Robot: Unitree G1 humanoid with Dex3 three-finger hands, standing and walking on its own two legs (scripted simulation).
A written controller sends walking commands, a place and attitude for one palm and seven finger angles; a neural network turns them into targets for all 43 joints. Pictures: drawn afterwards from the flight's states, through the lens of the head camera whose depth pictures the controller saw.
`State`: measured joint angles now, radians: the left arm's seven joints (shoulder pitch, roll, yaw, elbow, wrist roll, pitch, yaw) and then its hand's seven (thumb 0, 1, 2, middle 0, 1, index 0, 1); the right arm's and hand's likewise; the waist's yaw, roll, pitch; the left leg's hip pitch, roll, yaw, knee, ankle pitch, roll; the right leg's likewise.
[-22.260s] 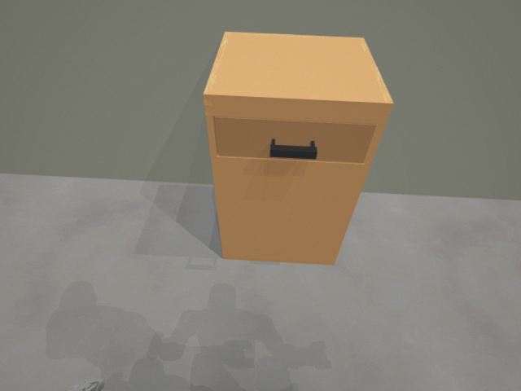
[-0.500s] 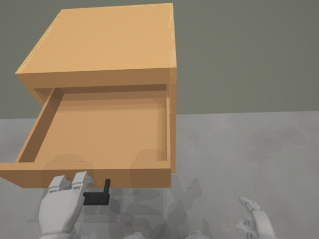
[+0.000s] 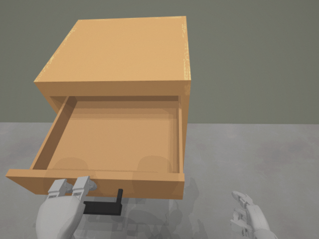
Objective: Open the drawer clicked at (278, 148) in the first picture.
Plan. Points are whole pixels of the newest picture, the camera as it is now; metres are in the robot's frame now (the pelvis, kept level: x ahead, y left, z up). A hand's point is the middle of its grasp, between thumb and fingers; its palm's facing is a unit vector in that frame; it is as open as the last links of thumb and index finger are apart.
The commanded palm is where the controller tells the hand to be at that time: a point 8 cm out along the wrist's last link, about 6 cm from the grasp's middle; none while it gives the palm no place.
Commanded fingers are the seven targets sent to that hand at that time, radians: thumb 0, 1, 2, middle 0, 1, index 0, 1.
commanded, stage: lift the hand off the handle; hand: left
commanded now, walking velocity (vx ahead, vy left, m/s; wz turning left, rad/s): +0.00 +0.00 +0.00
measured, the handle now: (97, 199) +0.22 +0.20 -0.05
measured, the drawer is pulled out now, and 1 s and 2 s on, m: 0.29 0.29 0.29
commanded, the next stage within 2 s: draw the hand back to the body in 1.38 s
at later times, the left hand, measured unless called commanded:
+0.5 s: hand (67, 212) +0.17 +0.22 +0.04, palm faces +0.06 -0.12 -0.99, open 13.8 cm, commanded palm +0.14 +0.21 +0.10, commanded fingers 0.00 -0.50 0.30 -0.30 -1.20 -0.30 -1.20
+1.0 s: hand (60, 208) +0.17 +0.22 +0.08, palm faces +0.05 -0.14 -0.99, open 13.8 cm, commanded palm +0.14 +0.21 +0.14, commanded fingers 0.00 -0.50 0.30 -0.30 -1.20 -0.30 -1.20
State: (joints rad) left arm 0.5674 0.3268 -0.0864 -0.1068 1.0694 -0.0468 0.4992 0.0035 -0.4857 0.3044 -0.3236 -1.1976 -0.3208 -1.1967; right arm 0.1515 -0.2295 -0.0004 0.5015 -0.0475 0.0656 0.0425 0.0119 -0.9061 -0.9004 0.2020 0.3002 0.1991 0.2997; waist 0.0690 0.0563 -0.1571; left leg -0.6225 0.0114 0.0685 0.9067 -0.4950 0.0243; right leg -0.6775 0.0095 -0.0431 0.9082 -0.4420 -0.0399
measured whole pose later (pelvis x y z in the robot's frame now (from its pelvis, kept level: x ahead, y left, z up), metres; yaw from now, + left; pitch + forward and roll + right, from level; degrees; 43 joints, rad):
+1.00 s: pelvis +0.00 -0.01 +0.03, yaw +0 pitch +5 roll +0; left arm 0.58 0.37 -0.06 -0.31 0.95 0.05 0.31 0.00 -0.49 0.30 -0.32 -1.20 -0.32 -1.20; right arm 0.16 -0.25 0.01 0.51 -0.01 0.07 0.04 0.01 -0.91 -0.90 0.20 0.30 0.20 0.30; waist 0.09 0.09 -0.10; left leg -0.39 0.01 0.07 0.70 -0.40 0.02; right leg -0.44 0.02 -0.04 0.71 -0.36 -0.04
